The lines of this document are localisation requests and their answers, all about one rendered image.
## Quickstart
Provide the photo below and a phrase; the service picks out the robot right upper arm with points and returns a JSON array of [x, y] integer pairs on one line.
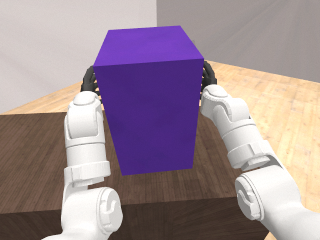
[[270, 196]]

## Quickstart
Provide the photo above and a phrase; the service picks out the robot left forearm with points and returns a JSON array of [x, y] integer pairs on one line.
[[84, 142]]

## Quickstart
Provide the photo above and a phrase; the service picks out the carton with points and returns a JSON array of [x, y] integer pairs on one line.
[[150, 81]]

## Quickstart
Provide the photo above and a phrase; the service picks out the robot left upper arm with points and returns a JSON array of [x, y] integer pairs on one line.
[[91, 214]]

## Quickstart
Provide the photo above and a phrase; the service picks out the robot right hand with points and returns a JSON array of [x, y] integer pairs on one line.
[[209, 77]]

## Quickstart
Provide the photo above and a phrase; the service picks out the robot right forearm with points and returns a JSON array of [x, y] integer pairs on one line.
[[246, 148]]

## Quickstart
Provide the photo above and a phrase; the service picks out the robot left hand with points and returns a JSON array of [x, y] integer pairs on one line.
[[88, 82]]

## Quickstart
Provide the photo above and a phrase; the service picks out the pedestal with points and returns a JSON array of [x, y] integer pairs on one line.
[[199, 203]]

